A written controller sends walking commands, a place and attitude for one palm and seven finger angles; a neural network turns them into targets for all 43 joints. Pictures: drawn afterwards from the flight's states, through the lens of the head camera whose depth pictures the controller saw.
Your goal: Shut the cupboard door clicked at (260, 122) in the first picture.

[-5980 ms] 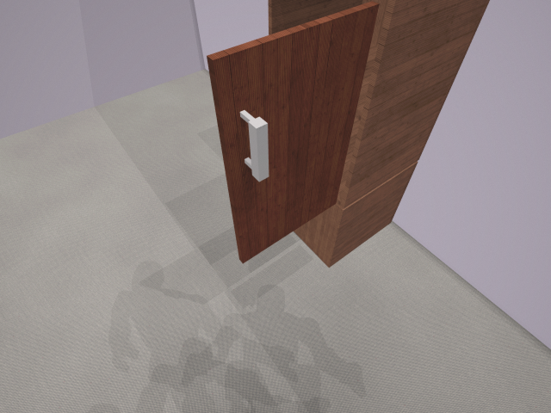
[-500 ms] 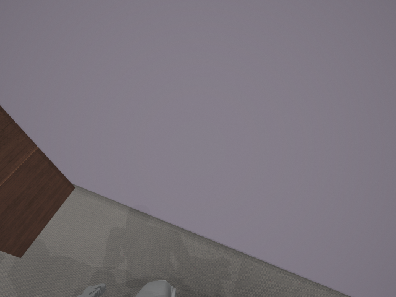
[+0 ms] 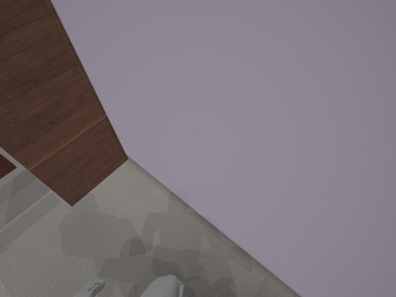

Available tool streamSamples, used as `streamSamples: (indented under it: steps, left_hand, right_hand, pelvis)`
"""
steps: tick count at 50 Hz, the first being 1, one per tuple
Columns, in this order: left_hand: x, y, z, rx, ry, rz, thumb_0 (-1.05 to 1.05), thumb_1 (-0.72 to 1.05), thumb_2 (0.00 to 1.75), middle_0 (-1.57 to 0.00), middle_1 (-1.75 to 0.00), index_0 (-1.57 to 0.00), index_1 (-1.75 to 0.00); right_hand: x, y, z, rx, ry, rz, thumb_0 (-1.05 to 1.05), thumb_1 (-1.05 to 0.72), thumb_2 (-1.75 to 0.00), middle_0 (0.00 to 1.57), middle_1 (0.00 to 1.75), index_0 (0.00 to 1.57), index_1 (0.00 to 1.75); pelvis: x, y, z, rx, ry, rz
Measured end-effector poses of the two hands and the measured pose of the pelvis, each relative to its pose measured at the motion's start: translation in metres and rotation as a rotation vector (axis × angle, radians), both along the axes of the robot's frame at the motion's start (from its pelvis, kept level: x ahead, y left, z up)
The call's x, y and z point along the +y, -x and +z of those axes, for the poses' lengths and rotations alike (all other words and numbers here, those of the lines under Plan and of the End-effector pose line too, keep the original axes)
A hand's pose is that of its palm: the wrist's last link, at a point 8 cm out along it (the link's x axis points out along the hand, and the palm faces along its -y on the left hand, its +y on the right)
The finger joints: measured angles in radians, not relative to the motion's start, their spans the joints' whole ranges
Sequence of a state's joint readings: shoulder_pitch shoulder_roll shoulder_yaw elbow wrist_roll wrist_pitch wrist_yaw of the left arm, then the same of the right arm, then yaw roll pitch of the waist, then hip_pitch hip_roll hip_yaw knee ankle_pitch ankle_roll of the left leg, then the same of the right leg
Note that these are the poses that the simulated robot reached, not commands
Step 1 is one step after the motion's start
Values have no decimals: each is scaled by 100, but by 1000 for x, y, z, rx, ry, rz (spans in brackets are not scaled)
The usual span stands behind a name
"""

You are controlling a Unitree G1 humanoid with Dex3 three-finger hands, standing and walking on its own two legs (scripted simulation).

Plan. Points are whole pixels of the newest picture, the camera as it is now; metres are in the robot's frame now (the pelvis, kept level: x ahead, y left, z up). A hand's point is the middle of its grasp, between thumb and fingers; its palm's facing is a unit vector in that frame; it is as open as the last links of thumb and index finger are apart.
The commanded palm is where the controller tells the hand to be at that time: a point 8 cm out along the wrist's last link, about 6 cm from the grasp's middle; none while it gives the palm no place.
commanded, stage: turn to face it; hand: left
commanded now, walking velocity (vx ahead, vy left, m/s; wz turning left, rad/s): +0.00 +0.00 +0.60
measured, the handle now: out of the picture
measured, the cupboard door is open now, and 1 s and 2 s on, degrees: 91 91 91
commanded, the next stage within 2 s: take the last steps up to it in 1.34 s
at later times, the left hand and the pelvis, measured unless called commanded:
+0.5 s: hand out of the picture +0.06 +0.23 -0.15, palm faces +0.32 -0.90 -0.28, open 7.4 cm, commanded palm none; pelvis +0.02 -0.01 +0.00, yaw +18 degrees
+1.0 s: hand out of the picture -0.02 +0.23 -0.17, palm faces +0.59 -0.77 -0.24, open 7.4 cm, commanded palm none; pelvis +0.03 +0.00 +0.00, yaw +35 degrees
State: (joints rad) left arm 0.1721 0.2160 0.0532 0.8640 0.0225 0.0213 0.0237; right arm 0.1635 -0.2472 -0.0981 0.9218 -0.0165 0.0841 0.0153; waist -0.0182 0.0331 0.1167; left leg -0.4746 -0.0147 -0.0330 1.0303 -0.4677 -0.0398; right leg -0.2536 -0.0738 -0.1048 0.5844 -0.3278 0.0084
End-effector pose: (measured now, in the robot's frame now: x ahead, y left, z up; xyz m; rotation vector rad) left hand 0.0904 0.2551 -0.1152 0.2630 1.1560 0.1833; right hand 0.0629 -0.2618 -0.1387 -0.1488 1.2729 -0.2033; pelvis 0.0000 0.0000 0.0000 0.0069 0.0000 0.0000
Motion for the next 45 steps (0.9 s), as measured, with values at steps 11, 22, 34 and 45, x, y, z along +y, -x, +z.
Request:
streamSamples:
  steps: [11,22,34,45]
  left_hand:
    - [13,68,-34,106,95,178,1,90,90,-20,-30,-20,-30]
    - [24,61,-10,24,44,305,1,91,90,-20,-30,-20,-30]
    - [-14,89,-3,9,39,426,1,90,90,-20,-30,-20,-30]
    - [-4,153,-36,108,110,614,1,90,90,-20,-30,-20,-30]
  right_hand:
    - [34,-85,14,-116,41,214,0,-90,-90,20,30,19,30]
    - [42,-95,16,-48,29,332,0,-90,-90,20,30,20,30]
    - [39,-141,9,-19,-3,437,1,-90,-90,20,30,19,30]
    - [101,-184,21,-128,37,639,0,-90,-90,20,30,20,30]
  pelvis:
    - [17,-9,-10,12,-5,140]
    - [1,-16,3,1,24,271]
    - [-15,-31,4,-5,-17,436]
    - [6,-29,-7,-1,9,560]
